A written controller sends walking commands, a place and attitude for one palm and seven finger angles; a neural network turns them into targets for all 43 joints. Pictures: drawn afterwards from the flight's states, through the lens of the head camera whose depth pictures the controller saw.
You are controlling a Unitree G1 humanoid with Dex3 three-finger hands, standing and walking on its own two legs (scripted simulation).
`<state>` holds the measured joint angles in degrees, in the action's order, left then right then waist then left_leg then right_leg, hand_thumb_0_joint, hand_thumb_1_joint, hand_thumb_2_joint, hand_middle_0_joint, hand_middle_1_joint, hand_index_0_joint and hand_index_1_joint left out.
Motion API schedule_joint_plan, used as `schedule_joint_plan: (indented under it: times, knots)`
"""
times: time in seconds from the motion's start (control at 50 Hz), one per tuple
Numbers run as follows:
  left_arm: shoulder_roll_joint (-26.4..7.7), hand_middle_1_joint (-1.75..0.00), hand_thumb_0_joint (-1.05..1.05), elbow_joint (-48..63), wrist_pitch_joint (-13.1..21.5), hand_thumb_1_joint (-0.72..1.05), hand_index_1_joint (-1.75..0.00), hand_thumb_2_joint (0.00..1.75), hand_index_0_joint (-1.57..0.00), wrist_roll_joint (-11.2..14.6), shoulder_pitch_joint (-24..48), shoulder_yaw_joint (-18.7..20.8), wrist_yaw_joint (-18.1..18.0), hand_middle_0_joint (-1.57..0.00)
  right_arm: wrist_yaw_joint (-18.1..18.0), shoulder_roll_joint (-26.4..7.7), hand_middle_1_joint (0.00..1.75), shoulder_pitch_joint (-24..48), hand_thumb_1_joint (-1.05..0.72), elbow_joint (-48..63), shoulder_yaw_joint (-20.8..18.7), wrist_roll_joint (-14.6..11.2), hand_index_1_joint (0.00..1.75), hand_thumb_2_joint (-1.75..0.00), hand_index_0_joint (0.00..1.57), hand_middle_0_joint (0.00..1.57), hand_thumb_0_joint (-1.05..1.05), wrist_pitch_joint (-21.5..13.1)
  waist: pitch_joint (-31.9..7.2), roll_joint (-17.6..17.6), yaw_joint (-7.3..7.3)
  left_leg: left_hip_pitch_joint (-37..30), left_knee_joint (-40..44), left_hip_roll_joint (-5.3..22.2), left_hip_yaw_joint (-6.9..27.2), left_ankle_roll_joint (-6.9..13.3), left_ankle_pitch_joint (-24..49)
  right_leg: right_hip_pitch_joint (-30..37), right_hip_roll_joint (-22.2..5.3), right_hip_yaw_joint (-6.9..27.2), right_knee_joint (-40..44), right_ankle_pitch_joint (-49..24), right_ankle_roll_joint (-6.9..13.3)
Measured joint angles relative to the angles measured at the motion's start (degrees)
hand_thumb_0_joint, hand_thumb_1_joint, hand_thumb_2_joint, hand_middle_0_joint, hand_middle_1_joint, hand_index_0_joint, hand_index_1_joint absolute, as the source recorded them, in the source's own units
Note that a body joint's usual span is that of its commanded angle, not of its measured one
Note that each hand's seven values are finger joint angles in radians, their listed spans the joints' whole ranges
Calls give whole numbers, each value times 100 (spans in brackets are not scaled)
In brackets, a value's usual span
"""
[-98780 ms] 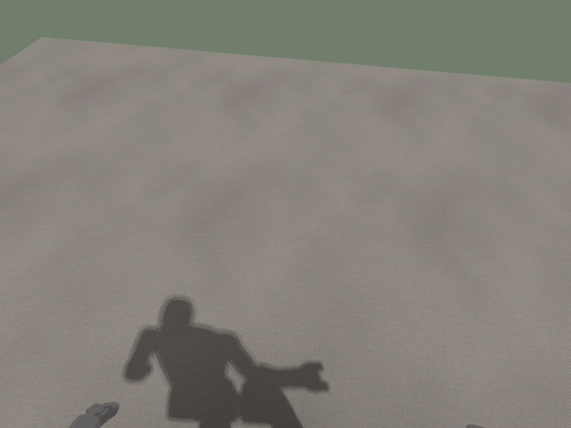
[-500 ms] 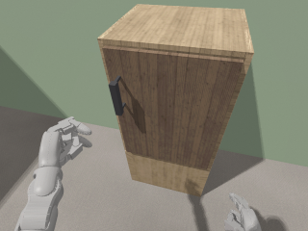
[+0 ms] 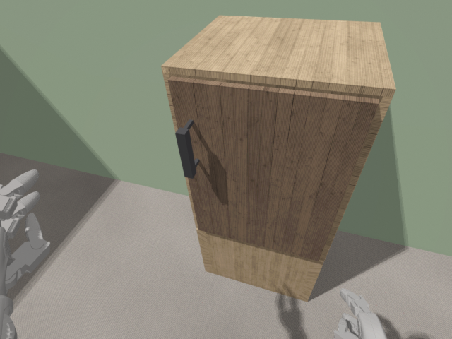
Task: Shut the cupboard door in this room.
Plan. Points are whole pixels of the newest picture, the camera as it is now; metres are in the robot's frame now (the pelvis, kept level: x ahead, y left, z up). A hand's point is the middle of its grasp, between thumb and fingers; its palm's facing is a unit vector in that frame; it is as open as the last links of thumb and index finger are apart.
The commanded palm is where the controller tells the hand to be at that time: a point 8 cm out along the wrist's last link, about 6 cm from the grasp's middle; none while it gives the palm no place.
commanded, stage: draw the hand back to the body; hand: left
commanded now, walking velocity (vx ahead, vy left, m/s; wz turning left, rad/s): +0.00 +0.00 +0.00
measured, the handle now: (190, 149) +0.54 +0.17 +0.04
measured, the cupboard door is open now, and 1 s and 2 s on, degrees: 0 0 0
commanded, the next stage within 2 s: step back with the hand held close in 0.28 s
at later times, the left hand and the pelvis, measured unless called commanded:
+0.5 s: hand (62, 238) +0.20 +0.26 +0.16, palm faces +0.46 -0.78 -0.44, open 7.4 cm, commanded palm +0.14 +0.29 +0.17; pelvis +0.00 -0.01 +0.00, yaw +0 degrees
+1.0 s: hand (22, 279) +0.14 +0.29 +0.14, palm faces +0.44 -0.77 -0.46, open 7.4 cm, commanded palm +0.08 +0.31 +0.17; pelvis -0.07 +0.02 -0.02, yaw -2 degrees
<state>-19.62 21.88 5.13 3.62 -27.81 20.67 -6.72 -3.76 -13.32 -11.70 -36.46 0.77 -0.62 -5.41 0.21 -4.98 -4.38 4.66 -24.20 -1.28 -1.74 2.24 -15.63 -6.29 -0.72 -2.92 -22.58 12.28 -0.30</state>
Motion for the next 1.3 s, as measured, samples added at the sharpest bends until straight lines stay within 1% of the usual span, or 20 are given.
schedule_joint_plan:
  times: [0.06,0.14,0.24,0.34,0.42,0.46,0.52,0.58,0.64,0.7,0.8,0.88,1.04,1.14,1.22,1.3]
  knots:
    - [106,-37,2,-112,-14,89,-37,90,-27,-15,119,-50,-40,-28,-25,-33,30,51,-90,-28,-14,-5,30,-90,20,21,1,-19,47,-1,-22,27,0,-10,25,1,17,-25,-11,-25,-16,3,3]
    - [203,-33,2,-229,-77,89,-33,90,-23,-34,243,-178,-50,-24,-58,-7,30,102,-90,-42,-9,5,30,-90,20,21,1,-34,85,55,-3,58,21,0,26,-14,44,-76,-2,-26,-32,-2,25]
    - [135,-31,2,-80,-82,89,-31,90,-22,-42,169,-257,-26,-22,-67,49,30,55,-90,-46,13,31,30,-90,20,21,1,-94,11,114,57,30,18,47,8,-50,10,-56,47,-8,-26,17,58]
    - [14,-30,2,-21,-24,89,-31,90,-21,-13,103,-142,0,-22,-54,68,30,34,-90,-31,9,19,30,-90,20,21,1,-78,-19,92,107,-15,4,92,-17,-77,-27,-13,93,16,-16,29,81]
    - [11,-30,2,-111,-21,89,-30,90,-21,12,113,-72,13,-22,-44,55,30,36,-90,-20,-12,7,30,-90,20,21,1,-30,12,59,114,-6,18,108,-32,-86,-11,-29,109,30,-1,6,90]
    - [-11,-30,2,-202,64,88,-30,90,-21,-5,167,11,35,-22,-27,20,30,16,-90,71,-10,-28,30,-90,20,21,1,37,3,23,147,142,-74,126,-1,-84,-23,-123,124,-4,-5,-13,96]
    - [-47,-30,2,-209,217,89,-30,90,-21,-1,70,121,7,-22,8,-39,30,53,-90,150,-39,-26,30,-90,20,21,1,157,-67,-6,240,488,-296,152,15,-73,-78,-403,145,-24,-87,-33,101]
    - [-60,-30,2,-82,299,89,-30,90,-21,-10,-104,76,-17,-21,-1,-112,30,88,-90,182,-108,-31,30,-90,20,21,1,269,-97,7,325,758,-475,136,0,-45,-119,-659,122,-11,-228,-22,77]
    - [-115,-30,2,112,308,89,-30,90,-21,-17,-279,0,-44,-21,-47,-163,30,90,-90,213,-173,-45,30,-90,20,21,1,386,-105,83,384,906,-559,68,-52,5,-121,-861,48,39,-409,16,21]
    - [-256,-30,2,275,302,88,-30,90,-21,-10,-404,44,-75,-22,-115,-164,30,82,-90,282,-205,-53,30,-90,20,21,1,496,-97,186,422,983,-589,-4,-127,59,-89,-1012,-26,115,-564,29,-40]
    - [-529,-30,2,373,324,88,-30,90,-21,-1,-382,317,-139,-22,-173,-79,30,64,-90,422,-193,-58,30,-90,20,21,1,592,-79,326,444,1142,-723,-48,-211,132,-41,-1201,-74,197,-720,-36,-100]
    - [-529,-30,2,371,374,88,-30,90,-21,-36,-295,431,-185,-22,-160,-22,30,27,-90,497,-131,-57,30,-90,20,21,1,552,-93,391,439,1326,-897,-47,-251,183,-12,-1366,-80,232,-834,-115,-129]
    - [-249,-30,2,344,537,88,-30,90,-21,-257,-127,386,-208,-22,-129,44,30,-157,-90,540,-32,-37,30,-90,20,21,1,362,-19,457,410,1754,-1472,-11,-230,233,-71,-1726,-73,192,-1291,-118,-129]
    - [-206,-30,2,464,658,88,-30,90,-21,-361,46,435,-232,-22,-110,72,30,-292,-90,460,-6,-1,30,-90,20,21,1,239,57,490,425,1948,-1829,56,-180,216,-156,-1865,1,175,-1592,-52,-90]
    - [-241,-30,2,558,811,88,-30,90,-21,-405,178,514,-261,-22,-82,72,30,-384,-90,386,-23,14,30,-90,20,21,1,163,52,506,486,2097,-2069,96,-158,186,-423,-1953,57,191,-1742,-23,-40]
    - [-258,-30,2,607,951,88,-30,90,-21,-364,180,575,-303,-22,-18,30,30,-361,-90,290,-80,49,30,-90,20,21,1,131,20,520,515,2266,-2100,69,-159,87,-721,-2082,33,204,-1642,-156,5]
